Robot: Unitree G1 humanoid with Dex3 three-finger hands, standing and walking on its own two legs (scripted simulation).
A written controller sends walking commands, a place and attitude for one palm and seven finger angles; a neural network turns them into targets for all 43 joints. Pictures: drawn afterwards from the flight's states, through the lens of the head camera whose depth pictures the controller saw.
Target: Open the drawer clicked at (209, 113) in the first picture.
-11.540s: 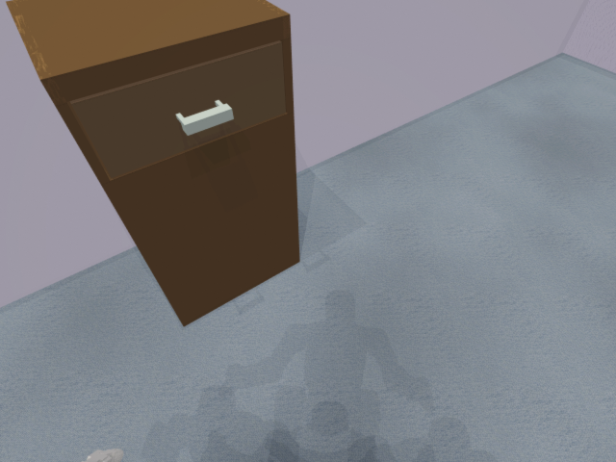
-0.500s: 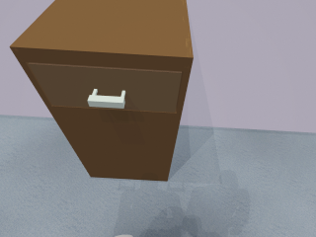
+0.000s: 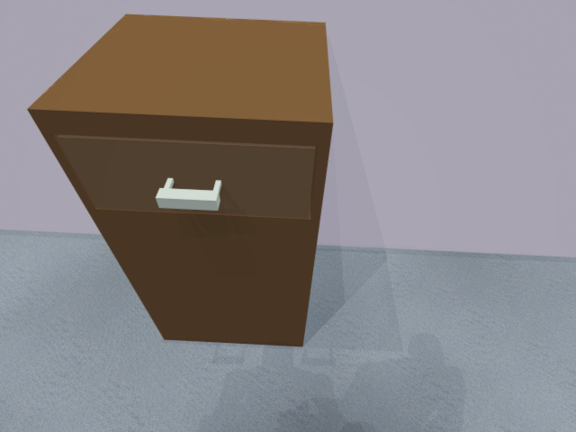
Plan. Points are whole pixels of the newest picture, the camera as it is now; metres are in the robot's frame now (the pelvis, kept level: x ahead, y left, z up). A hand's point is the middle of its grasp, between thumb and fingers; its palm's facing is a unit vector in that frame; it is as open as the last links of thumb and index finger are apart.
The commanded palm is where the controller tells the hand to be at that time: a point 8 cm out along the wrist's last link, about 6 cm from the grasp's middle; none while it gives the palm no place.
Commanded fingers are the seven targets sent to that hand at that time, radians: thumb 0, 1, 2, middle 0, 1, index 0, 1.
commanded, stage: come to a stop and stand still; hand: left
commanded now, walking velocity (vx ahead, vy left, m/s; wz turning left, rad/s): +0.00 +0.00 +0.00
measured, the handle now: (191, 191) +0.51 +0.22 +0.02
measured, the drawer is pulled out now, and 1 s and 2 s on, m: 0.00 0.00 0.00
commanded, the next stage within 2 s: look again from close up in 1.08 s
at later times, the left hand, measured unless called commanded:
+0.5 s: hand out of the picture -0.01 +0.23 -0.18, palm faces +0.01 -0.98 -0.18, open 7.3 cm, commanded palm none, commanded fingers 0.00 0.90 0.90 -0.20 -0.30 -0.20 -0.30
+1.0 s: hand out of the picture -0.09 +0.22 -0.18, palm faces +0.02 -0.99 -0.13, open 7.3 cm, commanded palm none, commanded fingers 0.00 0.90 0.90 -0.20 -0.30 -0.20 -0.30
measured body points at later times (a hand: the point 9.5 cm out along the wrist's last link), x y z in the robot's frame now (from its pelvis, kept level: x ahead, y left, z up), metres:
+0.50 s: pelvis -0.02 +0.05 +0.00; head -0.02 +0.07 +0.45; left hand -0.01 +0.28 -0.16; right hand -0.01 -0.18 -0.15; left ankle +0.03 +0.13 -0.73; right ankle -0.06 -0.08 -0.73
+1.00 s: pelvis -0.03 +0.07 +0.00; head -0.03 +0.09 +0.45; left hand -0.09 +0.27 -0.16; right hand -0.03 -0.16 -0.15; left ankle +0.03 +0.13 -0.73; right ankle -0.06 -0.08 -0.73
